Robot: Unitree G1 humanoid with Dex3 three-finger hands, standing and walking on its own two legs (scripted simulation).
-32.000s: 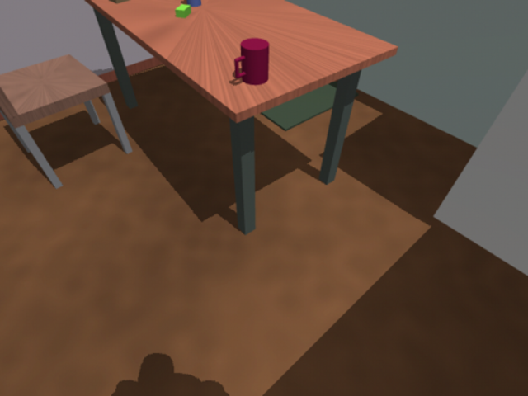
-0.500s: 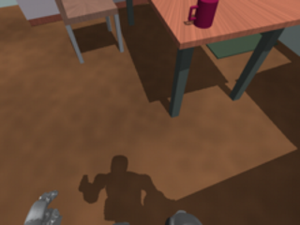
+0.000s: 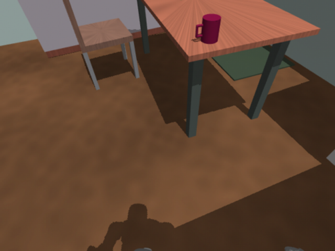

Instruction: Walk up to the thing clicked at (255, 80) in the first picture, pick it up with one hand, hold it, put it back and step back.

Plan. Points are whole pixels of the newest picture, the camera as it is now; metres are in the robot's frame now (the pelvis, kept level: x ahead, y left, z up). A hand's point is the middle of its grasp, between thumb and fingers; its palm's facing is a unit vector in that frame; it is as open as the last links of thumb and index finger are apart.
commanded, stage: step back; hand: right
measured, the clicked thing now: (207, 29) +1.09 -0.12 +0.04
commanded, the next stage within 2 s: stand in 1.00 s
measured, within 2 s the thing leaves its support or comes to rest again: neither
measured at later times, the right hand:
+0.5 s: hand out of the picture +0.07 -0.26 -0.15, palm faces -0.06 +0.93 -0.36, open 7.4 cm
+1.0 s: hand out of the picture +0.18 -0.19 -0.14, palm faces -0.09 +0.94 -0.34, open 7.4 cm
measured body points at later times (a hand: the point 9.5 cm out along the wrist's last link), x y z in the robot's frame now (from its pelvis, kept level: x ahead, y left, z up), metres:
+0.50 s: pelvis +0.00 +0.00 +0.00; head +0.01 -0.01 +0.45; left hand +0.06 +0.32 -0.11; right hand +0.07 -0.31 -0.13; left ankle +0.00 +0.14 -0.69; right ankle +0.01 -0.10 -0.73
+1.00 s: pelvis +0.04 +0.04 +0.01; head +0.06 +0.05 +0.46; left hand +0.10 +0.36 -0.12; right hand +0.18 -0.24 -0.11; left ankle +0.07 +0.16 -0.73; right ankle +0.01 -0.10 -0.73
